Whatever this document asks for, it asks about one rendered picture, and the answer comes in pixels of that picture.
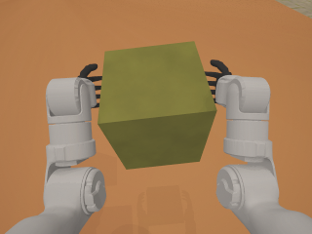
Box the right robot hand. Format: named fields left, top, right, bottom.
left=205, top=59, right=232, bottom=103

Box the carton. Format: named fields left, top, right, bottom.
left=97, top=41, right=217, bottom=170

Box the robot left forearm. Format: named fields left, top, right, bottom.
left=43, top=77, right=97, bottom=207

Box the robot right forearm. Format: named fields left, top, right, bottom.
left=215, top=75, right=279, bottom=198

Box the robot right upper arm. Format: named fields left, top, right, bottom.
left=215, top=164, right=312, bottom=234

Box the left robot hand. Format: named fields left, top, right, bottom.
left=78, top=63, right=102, bottom=108

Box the robot left upper arm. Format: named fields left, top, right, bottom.
left=5, top=167, right=106, bottom=234

